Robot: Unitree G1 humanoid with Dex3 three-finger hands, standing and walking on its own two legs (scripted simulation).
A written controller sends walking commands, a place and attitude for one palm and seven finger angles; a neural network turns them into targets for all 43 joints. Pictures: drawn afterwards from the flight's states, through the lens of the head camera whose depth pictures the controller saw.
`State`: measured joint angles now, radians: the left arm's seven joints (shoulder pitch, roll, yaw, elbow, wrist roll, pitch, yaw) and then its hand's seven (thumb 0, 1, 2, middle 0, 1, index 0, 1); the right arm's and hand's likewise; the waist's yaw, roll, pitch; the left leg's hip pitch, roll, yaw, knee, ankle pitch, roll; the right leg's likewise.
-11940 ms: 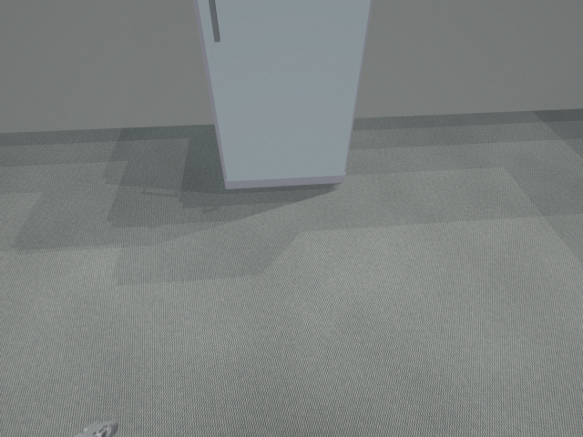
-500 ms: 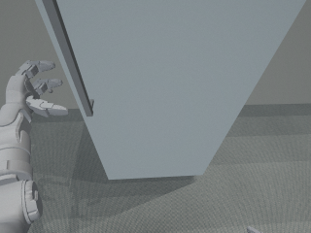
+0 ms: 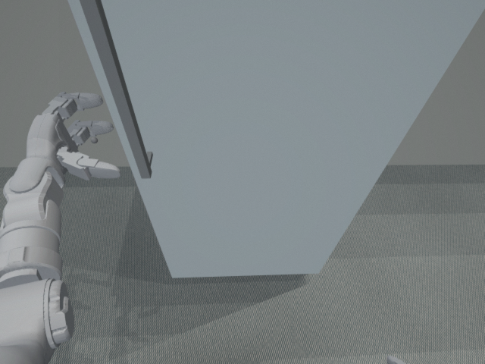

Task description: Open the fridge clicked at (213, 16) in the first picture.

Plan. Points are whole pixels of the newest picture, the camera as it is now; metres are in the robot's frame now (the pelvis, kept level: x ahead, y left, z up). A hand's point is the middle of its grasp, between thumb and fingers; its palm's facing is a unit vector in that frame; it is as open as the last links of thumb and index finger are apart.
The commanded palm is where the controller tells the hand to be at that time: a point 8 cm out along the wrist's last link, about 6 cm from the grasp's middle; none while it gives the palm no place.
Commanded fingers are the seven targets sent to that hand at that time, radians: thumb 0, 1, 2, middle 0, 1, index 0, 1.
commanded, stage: feel for the door with the fingertips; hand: left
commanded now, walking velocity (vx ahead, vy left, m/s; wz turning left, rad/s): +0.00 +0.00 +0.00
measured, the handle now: (119, 74) +0.48 +0.20 +0.23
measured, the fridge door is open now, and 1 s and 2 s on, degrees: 0 0 0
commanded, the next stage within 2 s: slide the fingers in behind the handle in 0.46 s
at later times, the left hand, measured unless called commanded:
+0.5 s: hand (106, 133) +0.44 +0.23 +0.15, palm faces +0.10 -0.99 -0.01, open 13.8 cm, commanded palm +0.42 +0.28 +0.14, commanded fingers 0.00 -0.50 0.30 -0.30 -1.20 -0.30 -1.20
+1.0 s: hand (112, 140) +0.43 +0.22 +0.14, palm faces +0.09 -1.00 +0.00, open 14.0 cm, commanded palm +0.40 +0.27 +0.14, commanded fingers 0.00 -0.50 0.30 -0.30 -1.20 -0.30 -1.20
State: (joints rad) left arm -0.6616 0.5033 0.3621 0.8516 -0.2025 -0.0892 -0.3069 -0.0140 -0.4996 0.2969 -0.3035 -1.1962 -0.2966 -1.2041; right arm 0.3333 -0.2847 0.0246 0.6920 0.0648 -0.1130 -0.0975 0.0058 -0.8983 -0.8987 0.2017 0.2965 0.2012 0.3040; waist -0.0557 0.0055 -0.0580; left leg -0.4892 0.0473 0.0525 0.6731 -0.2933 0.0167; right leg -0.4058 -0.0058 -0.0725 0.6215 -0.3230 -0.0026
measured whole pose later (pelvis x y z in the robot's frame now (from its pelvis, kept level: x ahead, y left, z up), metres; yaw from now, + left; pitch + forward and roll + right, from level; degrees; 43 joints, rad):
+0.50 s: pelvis +0.00 -0.01 +0.00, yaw +0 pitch +6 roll -1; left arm -0.72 0.49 0.35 0.92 -0.17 -0.11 -0.25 -0.01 -0.50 0.30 -0.31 -1.20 -0.32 -1.22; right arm 0.33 -0.28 0.03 0.71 0.06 -0.11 -0.09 0.01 -0.90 -0.90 0.20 0.30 0.20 0.30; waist -0.06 0.01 -0.05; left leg -0.48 0.05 0.05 0.66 -0.29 0.01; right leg -0.40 0.00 -0.07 0.62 -0.32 -0.01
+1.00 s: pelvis +0.00 +0.00 +0.00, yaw -1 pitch +6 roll -1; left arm -0.64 0.44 0.35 0.82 -0.18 -0.10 -0.23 -0.01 -0.50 0.30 -0.31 -1.20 -0.30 -1.21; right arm 0.34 -0.27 0.02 0.70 0.06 -0.11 -0.09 0.01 -0.90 -0.90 0.20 0.30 0.20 0.30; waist -0.06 0.02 -0.06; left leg -0.47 0.05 0.06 0.66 -0.29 0.01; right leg -0.40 0.00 -0.06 0.62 -0.32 -0.01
